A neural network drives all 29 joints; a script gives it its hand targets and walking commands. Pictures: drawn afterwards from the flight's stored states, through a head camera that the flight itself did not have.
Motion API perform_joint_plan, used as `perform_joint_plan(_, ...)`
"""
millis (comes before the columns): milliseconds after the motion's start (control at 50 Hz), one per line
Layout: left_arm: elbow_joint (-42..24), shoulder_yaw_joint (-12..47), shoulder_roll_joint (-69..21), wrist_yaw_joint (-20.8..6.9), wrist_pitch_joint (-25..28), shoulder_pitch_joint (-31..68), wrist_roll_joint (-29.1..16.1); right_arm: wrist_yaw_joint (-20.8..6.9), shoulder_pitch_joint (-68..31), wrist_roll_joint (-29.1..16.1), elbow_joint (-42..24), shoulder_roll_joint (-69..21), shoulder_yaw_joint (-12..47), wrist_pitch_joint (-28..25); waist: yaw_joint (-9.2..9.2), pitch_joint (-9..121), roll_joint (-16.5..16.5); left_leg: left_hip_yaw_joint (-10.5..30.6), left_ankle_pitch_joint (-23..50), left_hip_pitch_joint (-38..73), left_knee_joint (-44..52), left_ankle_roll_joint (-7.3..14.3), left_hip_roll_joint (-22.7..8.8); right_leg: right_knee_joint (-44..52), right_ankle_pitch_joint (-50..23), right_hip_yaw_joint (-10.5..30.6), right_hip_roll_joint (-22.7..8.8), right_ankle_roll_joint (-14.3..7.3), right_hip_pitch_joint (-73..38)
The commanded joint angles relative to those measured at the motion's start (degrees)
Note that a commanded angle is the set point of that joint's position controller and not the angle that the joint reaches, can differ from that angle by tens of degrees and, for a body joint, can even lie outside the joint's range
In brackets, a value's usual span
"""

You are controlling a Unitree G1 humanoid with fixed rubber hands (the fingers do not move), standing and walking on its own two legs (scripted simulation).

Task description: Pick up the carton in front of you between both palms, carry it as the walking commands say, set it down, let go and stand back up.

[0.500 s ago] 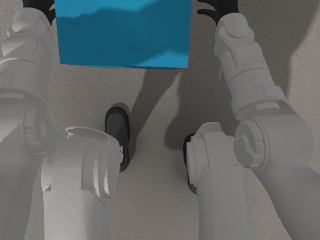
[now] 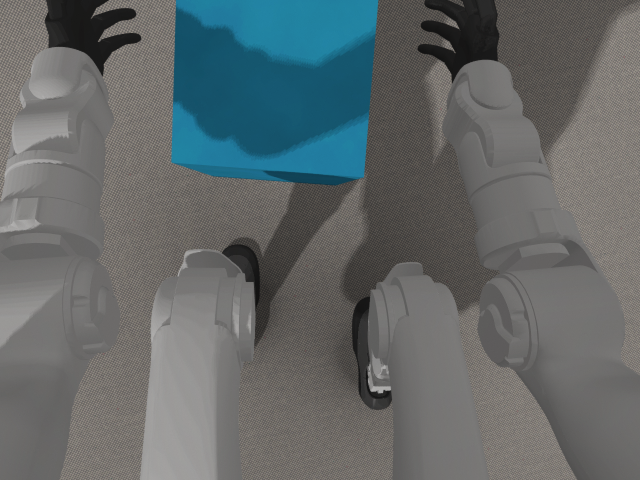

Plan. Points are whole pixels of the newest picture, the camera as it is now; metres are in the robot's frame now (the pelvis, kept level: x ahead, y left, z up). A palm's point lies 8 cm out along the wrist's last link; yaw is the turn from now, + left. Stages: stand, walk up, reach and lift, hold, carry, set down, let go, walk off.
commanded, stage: set down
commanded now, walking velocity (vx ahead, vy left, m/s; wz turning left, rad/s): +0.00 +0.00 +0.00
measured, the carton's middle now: (277, 103) +0.51 +0.10 -0.29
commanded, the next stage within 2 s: let go in 0.76 s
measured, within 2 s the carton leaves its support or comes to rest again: neither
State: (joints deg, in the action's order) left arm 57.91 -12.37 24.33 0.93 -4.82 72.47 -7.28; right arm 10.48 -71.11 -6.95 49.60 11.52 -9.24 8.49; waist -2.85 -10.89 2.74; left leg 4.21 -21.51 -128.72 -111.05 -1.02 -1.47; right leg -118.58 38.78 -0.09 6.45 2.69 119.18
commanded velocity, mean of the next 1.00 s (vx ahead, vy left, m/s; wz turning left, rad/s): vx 0.00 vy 0.00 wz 0.00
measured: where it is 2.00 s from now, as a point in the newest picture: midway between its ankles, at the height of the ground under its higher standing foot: (307, 347)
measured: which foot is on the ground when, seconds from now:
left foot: down 0.00-1.00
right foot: down 0.00-1.00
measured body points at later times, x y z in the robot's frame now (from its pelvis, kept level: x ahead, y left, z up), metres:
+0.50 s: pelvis +0.03 +0.02 +0.12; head +0.34 +0.07 +0.44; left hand +0.52 +0.29 +0.00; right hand +0.55 -0.11 +0.01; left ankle +0.16 +0.14 -0.38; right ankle +0.08 -0.12 -0.38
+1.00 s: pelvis +0.06 +0.02 +0.25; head +0.33 +0.07 +0.61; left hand +0.47 +0.30 +0.12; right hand +0.51 -0.12 +0.13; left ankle +0.16 +0.14 -0.38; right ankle +0.08 -0.12 -0.38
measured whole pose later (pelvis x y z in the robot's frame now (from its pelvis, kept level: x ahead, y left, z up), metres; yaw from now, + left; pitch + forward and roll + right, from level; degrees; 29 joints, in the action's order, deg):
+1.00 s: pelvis +0.06 +0.02 +0.25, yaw +3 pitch +40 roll -3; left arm 40.0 -15.4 14.7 -3.2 -7.2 41.2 5.9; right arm 1.9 -39.5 4.1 37.3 7.6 -13.2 7.1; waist -1.1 4.9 0.9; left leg 2.0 -13.2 -84.9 -57.9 0.8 -0.3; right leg -61.5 25.2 2.4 2.6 2.5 76.8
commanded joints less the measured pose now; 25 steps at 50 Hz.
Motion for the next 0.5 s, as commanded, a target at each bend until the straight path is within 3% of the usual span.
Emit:
perform_joint_plan(0, -4.63, -1.42, 5.22, -0.39, 0.55, 12.36, 1.76, -0.72, -10.54, 1.77, -3.06, 4.35, -2.82, -1.13, -0.54, 59.79, -6.65, -7.05, 6.62, 49.72, 7.04, 0.01, 1.4, 19.28, -5.9, -5.29, 0.28, 0.2, -8.19)
perform_joint_plan(120, -5.56, -2.84, 4.25, -0.22, 0.92, 9.2, 3.57, -1.75, -7.78, 3.04, -4.01, 4.06, -3.78, -2.31, -0.83, 64.68, -5.99, -6.64, 10.35, 54.76, 12.05, -0.24, 2.26, 23.36, -8.51, -5.96, 0.62, 0.77, -9.3)
perform_joint_plan(220, -11.38, -3.9, 4.47, -0.26, -0.12, 6.22, 4.55, -2.12, -5.44, 2.94, -10.48, 4.56, -3.41, -1.91, -1.24, 73.42, -5.2, -7.0, 15.42, 63.75, 16.04, -0.19, 3.25, 27.33, -11.54, -6.58, 1.23, 1.2, -13.24)
perform_joint_plan(340, -18.68, -3.75, 3.6, -1.3, -2.67, 2.94, 4.43, -2.98, -1.97, 2.97, -16.45, 5.0, -3.81, -0.03, -0.51, 77.8, -5.63, -6.92, 19.56, 73.25, 21.49, -0.13, 3.89, 33.05, -13.82, -6.94, 1.38, 1.18, -16.78)
perform_joint_plan(480, -19.65, -4.0, 1.66, -2.54, -3.64, -0.58, 5.21, -4.5, 2.43, 3.67, -15.36, 4.06, -5.03, 0.24, 0.51, 73.69, -6.57, -5.86, 20.71, 79.09, 29.14, -0.09, 4.08, 40.65, -14.88, -6.48, 0.82, 0.96, -19.08)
